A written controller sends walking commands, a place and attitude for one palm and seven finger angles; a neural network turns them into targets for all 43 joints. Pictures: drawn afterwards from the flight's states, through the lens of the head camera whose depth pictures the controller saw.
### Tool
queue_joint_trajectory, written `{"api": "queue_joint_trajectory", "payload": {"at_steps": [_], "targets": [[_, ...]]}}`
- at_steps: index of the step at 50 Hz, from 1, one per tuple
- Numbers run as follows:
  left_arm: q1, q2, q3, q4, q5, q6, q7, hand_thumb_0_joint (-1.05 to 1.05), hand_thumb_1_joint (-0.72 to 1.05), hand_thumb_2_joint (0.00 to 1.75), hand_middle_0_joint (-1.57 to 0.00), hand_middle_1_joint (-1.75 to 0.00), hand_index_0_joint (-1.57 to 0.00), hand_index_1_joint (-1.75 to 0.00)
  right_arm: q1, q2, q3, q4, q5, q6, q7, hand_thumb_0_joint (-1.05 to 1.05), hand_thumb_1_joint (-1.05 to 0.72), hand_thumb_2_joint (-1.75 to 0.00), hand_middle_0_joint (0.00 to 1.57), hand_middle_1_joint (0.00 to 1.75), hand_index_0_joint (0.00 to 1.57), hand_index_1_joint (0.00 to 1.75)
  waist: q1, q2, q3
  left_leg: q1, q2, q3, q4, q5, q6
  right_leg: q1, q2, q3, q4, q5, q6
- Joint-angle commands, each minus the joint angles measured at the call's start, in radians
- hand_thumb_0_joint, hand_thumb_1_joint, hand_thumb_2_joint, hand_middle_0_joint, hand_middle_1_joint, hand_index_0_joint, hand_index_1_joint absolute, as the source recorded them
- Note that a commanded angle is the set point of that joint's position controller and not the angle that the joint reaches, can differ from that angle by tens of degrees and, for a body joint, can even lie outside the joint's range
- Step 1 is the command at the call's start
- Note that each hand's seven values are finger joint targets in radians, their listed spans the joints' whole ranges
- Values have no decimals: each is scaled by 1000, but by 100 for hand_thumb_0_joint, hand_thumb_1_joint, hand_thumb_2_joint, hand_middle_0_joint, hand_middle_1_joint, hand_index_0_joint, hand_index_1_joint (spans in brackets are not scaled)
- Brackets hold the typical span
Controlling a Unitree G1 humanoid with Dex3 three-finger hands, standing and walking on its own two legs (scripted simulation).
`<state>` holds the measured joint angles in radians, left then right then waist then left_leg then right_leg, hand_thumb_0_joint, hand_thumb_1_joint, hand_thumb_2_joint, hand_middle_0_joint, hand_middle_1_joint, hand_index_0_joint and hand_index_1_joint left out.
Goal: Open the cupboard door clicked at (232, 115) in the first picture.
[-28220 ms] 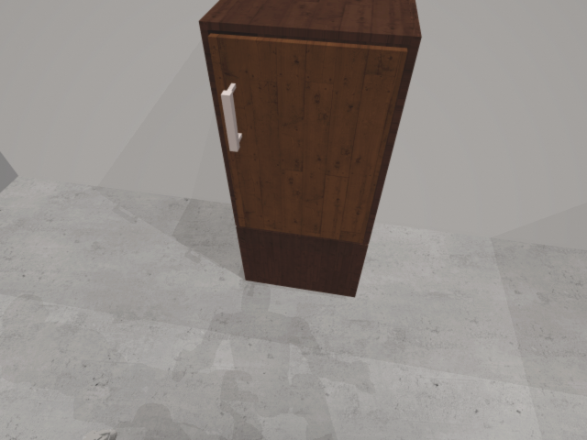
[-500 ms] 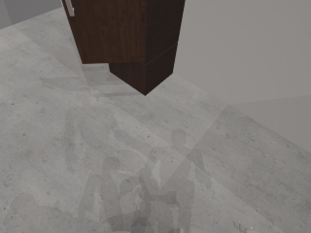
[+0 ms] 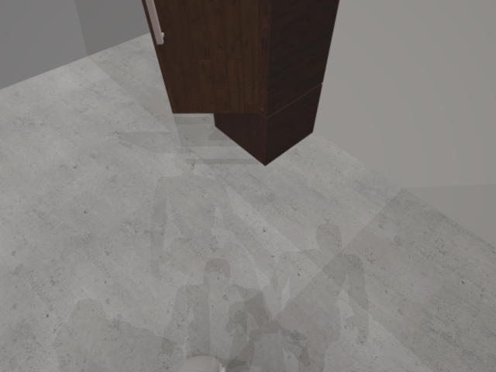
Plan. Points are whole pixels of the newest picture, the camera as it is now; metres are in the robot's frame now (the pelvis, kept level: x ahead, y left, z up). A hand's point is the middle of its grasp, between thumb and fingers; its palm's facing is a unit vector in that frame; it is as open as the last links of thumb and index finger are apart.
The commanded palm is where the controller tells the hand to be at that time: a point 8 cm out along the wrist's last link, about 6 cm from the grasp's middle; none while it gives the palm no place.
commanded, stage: take the last steps up to it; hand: left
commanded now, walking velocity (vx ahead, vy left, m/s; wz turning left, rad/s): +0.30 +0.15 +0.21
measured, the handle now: (156, 18) +1.14 +0.39 +0.02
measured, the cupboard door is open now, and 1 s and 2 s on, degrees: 47 47 47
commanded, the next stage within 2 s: come to a stop and stand still in 1.48 s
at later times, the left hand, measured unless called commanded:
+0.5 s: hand out of the picture +0.13 +0.31 -0.17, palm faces +0.11 -0.98 -0.17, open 7.4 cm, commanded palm none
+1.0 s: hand (133, 256) +0.36 +0.30 -0.17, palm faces +0.09 -0.97 -0.21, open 7.1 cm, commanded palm none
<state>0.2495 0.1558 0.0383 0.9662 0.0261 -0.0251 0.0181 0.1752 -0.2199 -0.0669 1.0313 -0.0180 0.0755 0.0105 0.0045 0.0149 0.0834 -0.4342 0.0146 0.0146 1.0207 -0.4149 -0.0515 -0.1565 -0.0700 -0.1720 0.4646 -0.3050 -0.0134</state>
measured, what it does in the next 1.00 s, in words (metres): walks ahead: left foot, then right foot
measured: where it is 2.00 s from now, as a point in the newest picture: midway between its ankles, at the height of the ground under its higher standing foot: (222, 269)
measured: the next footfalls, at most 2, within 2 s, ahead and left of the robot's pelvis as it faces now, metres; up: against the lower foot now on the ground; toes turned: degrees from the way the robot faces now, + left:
left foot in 0.24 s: +0.08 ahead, +0.17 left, +0.00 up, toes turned +10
right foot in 0.82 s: +0.33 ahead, +0.03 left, +0.00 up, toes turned -5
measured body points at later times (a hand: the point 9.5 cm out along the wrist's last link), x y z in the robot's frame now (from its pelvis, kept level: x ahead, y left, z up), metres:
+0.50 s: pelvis +0.10 +0.12 +0.00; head +0.13 +0.14 +0.45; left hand +0.13 +0.36 -0.16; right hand +0.12 -0.12 -0.14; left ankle +0.04 +0.16 -0.74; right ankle +0.14 -0.03 -0.65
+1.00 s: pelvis +0.29 +0.11 +0.00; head +0.33 +0.11 +0.44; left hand +0.36 +0.35 -0.16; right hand +0.25 -0.10 -0.16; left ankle +0.27 +0.24 -0.67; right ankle +0.29 +0.03 -0.74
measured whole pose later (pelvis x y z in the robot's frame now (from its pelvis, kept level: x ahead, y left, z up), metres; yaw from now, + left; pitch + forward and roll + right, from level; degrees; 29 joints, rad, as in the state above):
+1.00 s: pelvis +0.29 +0.11 +0.00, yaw +2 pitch +0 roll -1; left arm 0.19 0.16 0.08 1.01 0.01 -0.07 0.03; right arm 0.34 -0.11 -0.04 1.11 -0.02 0.00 -0.01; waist -0.04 0.01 0.08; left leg -0.48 0.10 0.03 1.10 -0.33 -0.01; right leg -0.20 0.03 -0.14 0.47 -0.27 -0.07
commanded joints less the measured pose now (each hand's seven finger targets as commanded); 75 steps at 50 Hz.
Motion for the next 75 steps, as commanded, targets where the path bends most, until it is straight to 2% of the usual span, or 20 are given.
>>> {"api": "queue_joint_trajectory", "payload": {"at_steps": [1, 7, 10, 12, 14, 16, 19, 34, 38, 40, 41, 42, 47, 57, 60, 62, 63, 66, 69, 75], "targets": [[154, 190, 51, 17, 1, -25, 7, 0, 90, 90, -20, -30, -20, -30, -130, -34, -4, -109, -1, -41, 18, 0, -90, -90, 20, 30, 20, 30, 73, -151, -39, -174, 35, 7, -81, 8, 0, 186, -324, 249, -213, 254, -126], [126, 221, 63, 50, 9, -27, -5, 0, 90, 90, -20, -30, -20, -30, -140, -23, 7, -129, 3, -64, 34, 0, -90, -90, 20, 30, 20, 30, 53, -177, -19, -2, 27, 61, -336, 18, 27, 68, -333, 183, -209, 87, -108], [64, 208, 60, 49, 2, -14, -15, 0, 90, 90, -20, -30, -20, -30, 62, -62, 0, -69, -1, -83, 20, 0, -90, -90, 20, 30, 20, 30, -46, -71, -62, 403, -28, 138, -569, 121, 44, -170, -226, 59, -44, -17, -34], [9, 98, 31, -19, -5, -8, -26, 0, 90, 90, -20, -30, -20, -30, 325, -244, -45, -16, -19, -92, -9, 0, -90, -90, 20, 30, 20, 30, -153, 346, -120, 596, 348, -414, -781, -9, 212, -512, 0, -39, 527, -337, 48], [-84, 103, 23, -30, -3, -8, -18, 0, 90, 90, -20, -30, -20, -30, 266, -200, -28, -24, -10, -93, -32, 0, -90, -90, 20, 30, 20, 30, -112, 162, -72, 463, 379, -438, -821, -20, 269, -593, -54, 136, 759, -230, 8], [-36, 94, 26, 21, 2, -4, -30, 0, 90, 90, -20, -30, -20, -30, 160, -111, 1, -53, -8, -112, -34, 0, -90, -90, 20, 30, 20, 30, -45, 61, 6, 340, 301, -269, -846, 130, 226, -531, -84, 163, 756, -67, 11], [38, 79, 24, 56, -2, 3, -32, 0, 90, 90, -20, -30, -20, -30, 168, -70, 19, -30, -1, -142, -37, 0, -90, -90, 20, 30, 20, 30, 1, 73, -42, 394, 232, -94, -826, 500, 198, -473, -64, 147, 698, 28, 24], [-277, 40, 3, -56, -8, 4, -36, 0, 90, 90, -20, -30, -20, -30, 434, -16, 45, 127, -14, -151, -62, 0, -90, -90, 20, 30, 20, 30, -58, 59, 53, 558, 239, -14, -743, 1000, 155, -498, 9, 71, 332, 92, -27], [-126, 58, 10, -23, -12, -3, -24, 0, 90, 90, -20, -30, -20, -30, 419, -44, 39, 142, -6, -142, -66, 0, -90, -90, 20, 30, 20, 30, 14, 93, -18, 502, 213, 26, -552, 1368, 104, -189, 113, 0, 202, 29, -82], [138, 122, 38, 50, -10, -18, -14, 0, 90, 90, -20, -30, -20, -30, 342, -48, 31, 116, 13, -144, -58, 0, -90, -90, 20, 30, 20, 30, 136, 57, -117, 234, 155, 55, -226, 1108, 72, 236, 25, 112, 88, 213, -142], [275, 203, 58, 89, -8, -27, -4, 0, 90, 90, -20, -30, -20, -30, 315, -5, 27, 84, 28, -152, -51, 0, -90, -90, 20, 30, 20, 30, 167, -92, -200, -41, 0, 122, 115, 345, 48, 447, -269, 511, 10, 443, -278], [256, 233, 57, 85, -25, -24, -2, 0, 90, 90, -20, -30, -20, -30, 294, 8, 20, 50, 27, -143, -48, 0, -90, -90, 20, 30, 20, 30, 131, -113, -186, -135, -33, 45, 342, -173, 58, 365, -422, 668, -118, 470, -352], [23, 59, 19, 41, -13, -49, 3, 0, 90, 90, -20, -30, -20, -30, 256, 77, 18, 48, -8, -91, -18, 0, -90, -90, 20, 30, 20, 30, -29, -105, -11, -57, 110, -6, 112, 110, 36, -108, -203, 257, -271, 214, -158], [100, 136, 31, 116, -3, -57, -13, 0, 90, 90, -20, -30, -20, -30, -26, 36, 13, -51, -3, -116, 14, 0, -90, -90, 20, 30, 20, 30, 17, -149, 24, -16, 59, 83, -355, 190, 26, 16, -196, 207, -216, 317, -138], [82, 149, 35, 122, -10, -47, -13, 0, 90, 90, -20, -30, -20, -30, 86, -16, 4, -14, -10, -131, 3, 0, -90, -90, 20, 30, 20, 30, -58, -72, -27, 264, 1, 133, -530, 238, 41, -43, -149, 145, -27, 394, -95], [128, 70, 21, 92, -20, -43, -21, 0, 90, 90, -20, -30, -20, -30, 324, -201, -37, 38, -30, -141, -19, 0, -90, -90, 20, 30, 20, 30, -132, 249, -210, 641, 336, -287, -610, 339, 183, -342, 35, 20, 477, -37, -12], [77, 80, 15, 61, -15, -44, -16, 0, 90, 90, -20, -30, -20, -30, 363, -221, -36, 43, -22, -128, -26, 0, -90, -90, 20, 30, 20, 30, -145, 286, -237, 599, 434, -413, -717, 323, 250, -403, 59, 94, 693, -292, -17], [13, 69, 21, 68, -7, -31, -25, 0, 90, 90, -20, -30, -20, -30, 164, -115, -4, -21, -16, -137, -38, 0, -90, -90, 20, 30, 20, 30, -57, 98, -67, 326, 370, -253, -780, 284, 232, -451, -48, 179, 803, -106, -8], [72, 34, 17, 87, -3, -10, -31, 0, 90, 90, -20, -30, -20, -30, 130, -76, 14, -15, -10, -154, -41, 0, -90, -90, 20, 30, 20, 30, -3, 97, -79, 271, 290, -72, -787, 465, 192, -359, -53, 152, 662, -35, 11], [-12, 19, 12, 50, -4, 4, -29, 0, 90, 90, -20, -30, -20, -30, 163, -60, 10, 11, -14, -144, -38, 0, -90, -90, 20, 30, 20, 30, -7, 94, -44, 262, 262, 17, -787, 564, 200, -283, -39, 105, 360, 43, 23]]}}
